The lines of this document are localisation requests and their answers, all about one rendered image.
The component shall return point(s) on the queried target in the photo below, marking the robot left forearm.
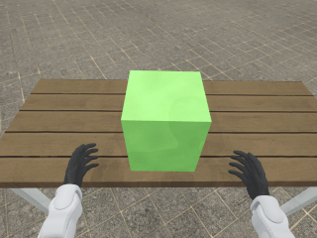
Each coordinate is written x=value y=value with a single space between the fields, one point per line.
x=64 y=211

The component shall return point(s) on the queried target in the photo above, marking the carton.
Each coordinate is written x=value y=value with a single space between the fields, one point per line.
x=165 y=120

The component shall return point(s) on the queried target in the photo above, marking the robot right forearm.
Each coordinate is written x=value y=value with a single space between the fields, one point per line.
x=268 y=219

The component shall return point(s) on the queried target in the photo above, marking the left robot hand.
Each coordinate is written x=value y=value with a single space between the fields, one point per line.
x=76 y=167

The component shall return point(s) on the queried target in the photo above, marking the right robot hand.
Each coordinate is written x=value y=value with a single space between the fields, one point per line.
x=253 y=175

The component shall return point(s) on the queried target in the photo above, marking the table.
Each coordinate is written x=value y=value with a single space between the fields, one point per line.
x=276 y=121

